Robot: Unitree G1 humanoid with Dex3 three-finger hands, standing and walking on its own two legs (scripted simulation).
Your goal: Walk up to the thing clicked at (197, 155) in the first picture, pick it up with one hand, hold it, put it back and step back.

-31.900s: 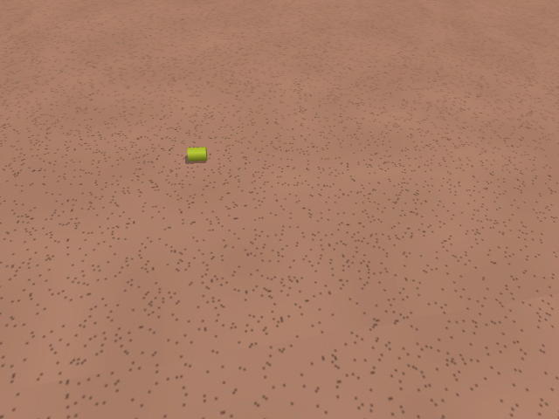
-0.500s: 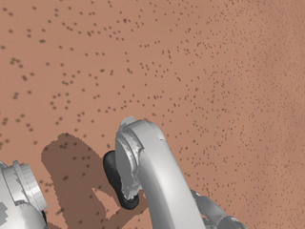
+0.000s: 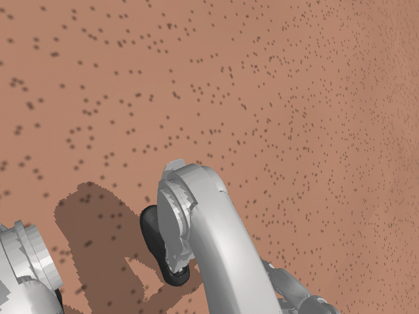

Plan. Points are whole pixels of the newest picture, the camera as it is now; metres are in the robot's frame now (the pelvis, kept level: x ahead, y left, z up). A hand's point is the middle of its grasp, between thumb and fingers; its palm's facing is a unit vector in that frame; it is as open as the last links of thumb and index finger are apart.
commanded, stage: close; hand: left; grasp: from above
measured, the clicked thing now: out of the picture +0.47 +0.38 -0.27
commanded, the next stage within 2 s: settle in 1.26 s
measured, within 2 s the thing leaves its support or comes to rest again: leaves its support in 1.62 s
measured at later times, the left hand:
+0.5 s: hand out of the picture +0.45 +0.37 -0.25, palm faces -0.41 -0.18 -0.89, open 11.4 cm
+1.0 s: hand out of the picture +0.44 +0.37 -0.25, palm faces -0.43 -0.18 -0.88, open 9.7 cm
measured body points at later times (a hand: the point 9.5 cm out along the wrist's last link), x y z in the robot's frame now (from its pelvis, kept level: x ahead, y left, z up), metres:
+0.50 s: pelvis +0.00 +0.00 +0.00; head +0.28 +0.15 +0.32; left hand +0.47 +0.37 -0.20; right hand +0.07 -0.25 -0.05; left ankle +0.06 +0.13 -0.28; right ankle +0.12 -0.12 -0.27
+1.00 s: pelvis +0.00 +0.00 +0.00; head +0.28 +0.15 +0.32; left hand +0.46 +0.38 -0.20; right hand +0.08 -0.25 -0.05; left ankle +0.06 +0.13 -0.28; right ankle +0.12 -0.12 -0.27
